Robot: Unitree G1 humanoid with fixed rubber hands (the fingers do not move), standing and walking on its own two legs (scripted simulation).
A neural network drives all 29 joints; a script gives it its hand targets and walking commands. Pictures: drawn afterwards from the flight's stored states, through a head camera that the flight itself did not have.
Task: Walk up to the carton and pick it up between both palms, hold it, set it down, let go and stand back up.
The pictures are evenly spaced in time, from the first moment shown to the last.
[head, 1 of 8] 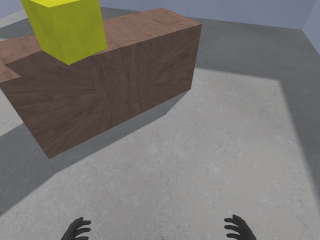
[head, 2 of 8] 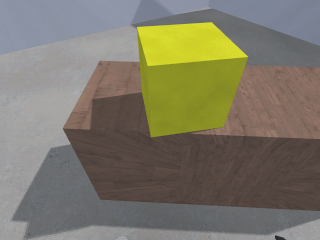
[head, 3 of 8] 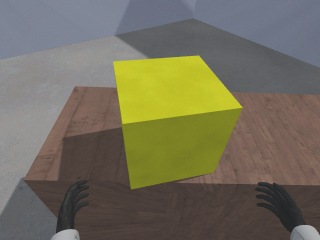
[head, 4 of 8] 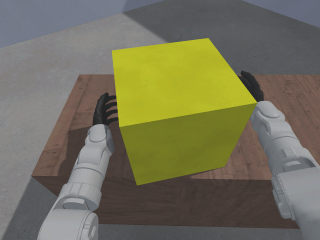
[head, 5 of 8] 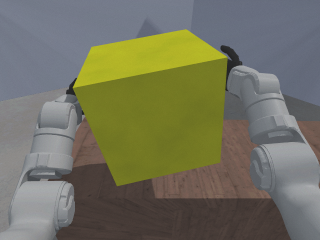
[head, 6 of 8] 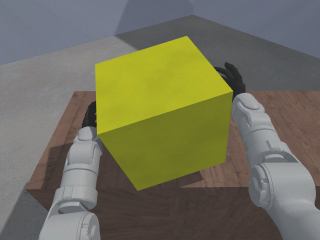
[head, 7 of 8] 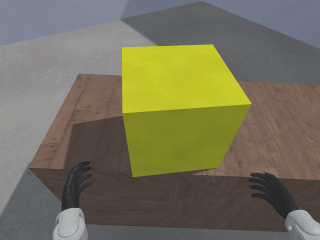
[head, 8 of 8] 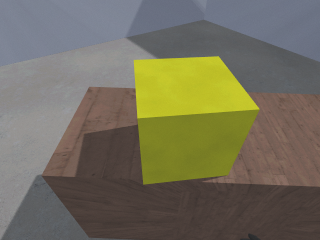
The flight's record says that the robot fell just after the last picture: no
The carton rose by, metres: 0.20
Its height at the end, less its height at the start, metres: +0.00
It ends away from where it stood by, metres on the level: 0.01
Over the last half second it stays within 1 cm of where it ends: yes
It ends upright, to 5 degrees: yes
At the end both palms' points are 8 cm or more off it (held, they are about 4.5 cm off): yes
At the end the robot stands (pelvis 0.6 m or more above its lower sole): yes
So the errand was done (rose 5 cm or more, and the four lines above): yes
